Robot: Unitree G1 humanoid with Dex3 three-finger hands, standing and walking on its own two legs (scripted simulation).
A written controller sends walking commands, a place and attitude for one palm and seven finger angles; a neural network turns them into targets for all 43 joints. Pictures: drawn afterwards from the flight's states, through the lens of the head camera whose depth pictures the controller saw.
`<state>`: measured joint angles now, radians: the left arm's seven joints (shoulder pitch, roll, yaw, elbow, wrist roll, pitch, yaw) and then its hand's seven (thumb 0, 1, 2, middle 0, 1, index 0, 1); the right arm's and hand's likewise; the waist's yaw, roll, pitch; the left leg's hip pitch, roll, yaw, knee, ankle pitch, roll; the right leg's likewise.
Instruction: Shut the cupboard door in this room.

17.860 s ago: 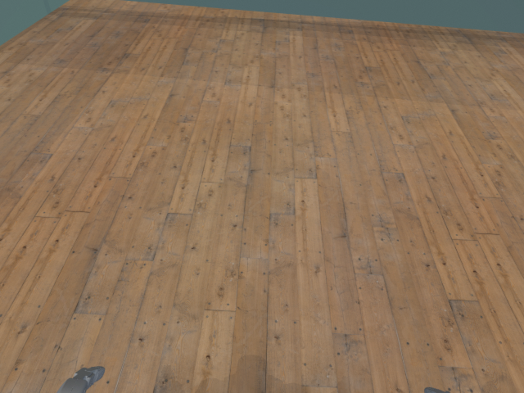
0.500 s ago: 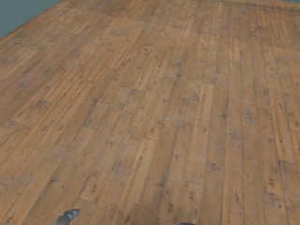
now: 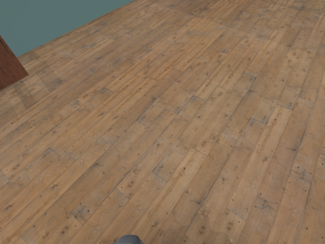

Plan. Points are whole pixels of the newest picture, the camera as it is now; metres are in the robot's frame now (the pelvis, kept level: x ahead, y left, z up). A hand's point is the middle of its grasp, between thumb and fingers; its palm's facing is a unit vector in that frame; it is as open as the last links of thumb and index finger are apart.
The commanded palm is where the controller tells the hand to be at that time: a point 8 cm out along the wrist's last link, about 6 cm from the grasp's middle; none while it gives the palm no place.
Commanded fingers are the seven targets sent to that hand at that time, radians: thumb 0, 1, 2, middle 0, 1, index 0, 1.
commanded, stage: turn or walk to find it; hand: left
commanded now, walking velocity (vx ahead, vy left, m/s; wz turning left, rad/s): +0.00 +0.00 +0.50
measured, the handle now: out of the picture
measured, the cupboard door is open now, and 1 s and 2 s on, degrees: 80 80 80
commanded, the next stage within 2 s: none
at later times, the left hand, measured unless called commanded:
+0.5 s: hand out of the picture +0.05 +0.25 -0.16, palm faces +0.24 -0.94 -0.26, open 7.3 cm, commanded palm none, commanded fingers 0.00 0.90 0.90 -0.20 -0.30 -0.20 -0.30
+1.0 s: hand out of the picture -0.09 +0.15 -0.15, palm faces +0.55 -0.80 -0.25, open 7.4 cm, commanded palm none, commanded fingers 0.00 0.90 0.90 -0.20 -0.30 -0.20 -0.30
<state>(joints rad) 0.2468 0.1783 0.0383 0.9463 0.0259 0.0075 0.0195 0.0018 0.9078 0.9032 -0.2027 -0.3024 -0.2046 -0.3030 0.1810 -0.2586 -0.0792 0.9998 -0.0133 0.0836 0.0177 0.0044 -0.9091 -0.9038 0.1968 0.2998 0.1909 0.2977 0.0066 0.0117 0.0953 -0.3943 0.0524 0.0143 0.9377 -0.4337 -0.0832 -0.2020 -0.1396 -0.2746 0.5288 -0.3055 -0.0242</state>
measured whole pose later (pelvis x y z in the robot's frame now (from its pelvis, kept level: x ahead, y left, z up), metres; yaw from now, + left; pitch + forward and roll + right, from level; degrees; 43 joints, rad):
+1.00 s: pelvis +0.04 +0.02 +0.01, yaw +30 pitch +0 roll +2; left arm 0.42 0.15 0.04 1.04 0.03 -0.06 0.01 0.00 0.91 0.90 -0.20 -0.30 -0.20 -0.30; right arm 0.25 -0.25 -0.09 1.03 -0.03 0.07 0.05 0.01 -0.91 -0.90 0.20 0.30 0.19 0.30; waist 0.02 0.03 0.02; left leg -0.58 0.10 0.01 1.10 -0.19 -0.06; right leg -0.02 -0.11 -0.29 0.33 -0.30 0.02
